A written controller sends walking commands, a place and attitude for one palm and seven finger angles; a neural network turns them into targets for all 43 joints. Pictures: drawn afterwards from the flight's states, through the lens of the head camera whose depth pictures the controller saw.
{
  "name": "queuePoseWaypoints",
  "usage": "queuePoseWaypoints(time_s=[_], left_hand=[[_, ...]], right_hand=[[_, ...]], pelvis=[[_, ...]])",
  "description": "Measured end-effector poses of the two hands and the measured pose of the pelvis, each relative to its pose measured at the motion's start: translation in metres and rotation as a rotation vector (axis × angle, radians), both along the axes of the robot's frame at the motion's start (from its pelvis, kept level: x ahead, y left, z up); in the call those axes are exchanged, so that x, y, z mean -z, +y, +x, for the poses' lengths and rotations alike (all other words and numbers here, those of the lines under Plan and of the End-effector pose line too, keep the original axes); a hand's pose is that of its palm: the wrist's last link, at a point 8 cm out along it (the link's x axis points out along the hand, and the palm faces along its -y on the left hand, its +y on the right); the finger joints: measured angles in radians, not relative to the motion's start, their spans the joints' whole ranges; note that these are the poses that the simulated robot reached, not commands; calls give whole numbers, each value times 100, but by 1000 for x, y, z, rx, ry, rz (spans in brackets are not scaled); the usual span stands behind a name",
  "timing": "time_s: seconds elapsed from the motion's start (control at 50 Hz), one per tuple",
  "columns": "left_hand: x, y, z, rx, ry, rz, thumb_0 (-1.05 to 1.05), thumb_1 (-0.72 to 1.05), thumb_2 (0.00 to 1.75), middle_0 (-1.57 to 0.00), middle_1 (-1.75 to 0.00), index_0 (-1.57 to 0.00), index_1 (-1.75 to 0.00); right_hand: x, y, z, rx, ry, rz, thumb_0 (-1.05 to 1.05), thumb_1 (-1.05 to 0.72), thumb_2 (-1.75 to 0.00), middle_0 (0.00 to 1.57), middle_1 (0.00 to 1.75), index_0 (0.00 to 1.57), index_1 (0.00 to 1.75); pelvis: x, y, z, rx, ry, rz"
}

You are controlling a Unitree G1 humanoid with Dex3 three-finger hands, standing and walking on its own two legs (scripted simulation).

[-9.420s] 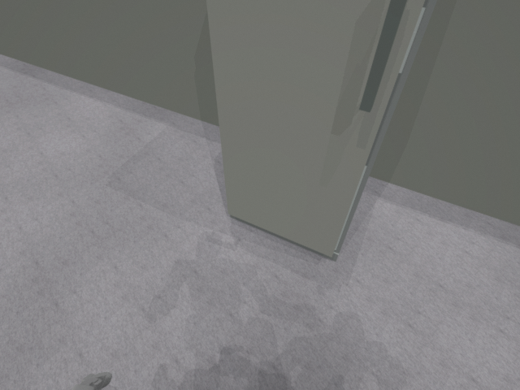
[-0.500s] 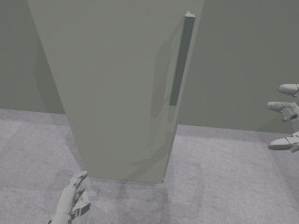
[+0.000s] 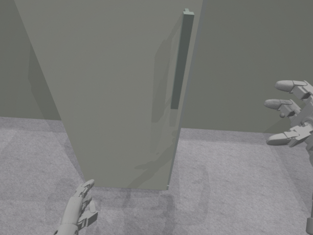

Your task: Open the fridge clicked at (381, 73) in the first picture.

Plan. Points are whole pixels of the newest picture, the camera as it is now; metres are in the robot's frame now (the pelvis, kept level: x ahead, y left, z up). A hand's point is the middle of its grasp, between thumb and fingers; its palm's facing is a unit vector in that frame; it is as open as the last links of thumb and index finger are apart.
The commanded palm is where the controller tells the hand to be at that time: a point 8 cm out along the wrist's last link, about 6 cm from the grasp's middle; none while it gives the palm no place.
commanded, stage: move the hooked fingers beside the handle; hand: right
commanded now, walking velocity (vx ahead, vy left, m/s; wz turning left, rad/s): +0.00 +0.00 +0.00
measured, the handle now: (179, 64) +0.54 -0.08 +0.21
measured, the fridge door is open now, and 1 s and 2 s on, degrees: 0 0 0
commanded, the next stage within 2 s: none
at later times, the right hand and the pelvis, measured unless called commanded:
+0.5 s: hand (246, 98) +0.36 -0.21 +0.22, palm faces +0.11 +0.99 -0.01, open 14.0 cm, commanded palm +0.34 -0.25 +0.22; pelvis +0.01 +0.00 +0.00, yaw +1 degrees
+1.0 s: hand (220, 83) +0.42 -0.17 +0.22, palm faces +0.10 +1.00 +0.01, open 14.0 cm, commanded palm +0.39 -0.21 +0.21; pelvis +0.01 +0.01 +0.00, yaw +2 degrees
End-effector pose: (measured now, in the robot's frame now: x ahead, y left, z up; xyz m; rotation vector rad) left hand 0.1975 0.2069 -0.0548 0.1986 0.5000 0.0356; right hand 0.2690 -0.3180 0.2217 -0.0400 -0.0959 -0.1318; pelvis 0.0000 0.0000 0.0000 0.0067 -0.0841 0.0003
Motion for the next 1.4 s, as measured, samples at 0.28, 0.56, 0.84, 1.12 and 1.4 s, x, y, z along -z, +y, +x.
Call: queuePoseWaypoints(time_s=[0.28, 0.56, 0.84, 1.12, 1.4], left_hand=[[7, 3, -6, -47, 47, -17, 1, 90, 90, -20, -30, -20, -30], [11, 17, -7, -75, 99, 4, 1, 90, 90, -20, -30, -20, -30], [18, 27, -22, -119, 147, 3, 1, 90, 90, -20, -30, -20, -29], [31, 37, -59, -182, 251, 13, 1, 90, 90, -20, -30, -20, -29], [42, 40, -90, -219, 330, 24, 1, 91, 90, -20, -30, -20, -29]], right_hand=[[-7, 36, 49, -43, -6, 11, -1, 50, -30, 30, 120, 30, 120], [0, 55, 68, -7, 21, 29, -1, 50, -30, 30, 120, 30, 120], [3, 88, 103, -55, 70, 45, -1, 50, -30, 30, 120, 30, 120], [3, 99, 134, -24, 85, 49, -1, 50, -30, 30, 120, 30, 120], [9, 138, 171, -56, 126, 57, -1, 50, -30, 30, 120, 30, 120]], pelvis=[[-1, -3, 8, -18, 25, -5], [-1, 3, 12, -21, 31, -6], [-2, 5, 10, -24, 46, -6], [-3, 4, 8, -38, 63, -6], [-2, 0, 4, -41, 95, -8]])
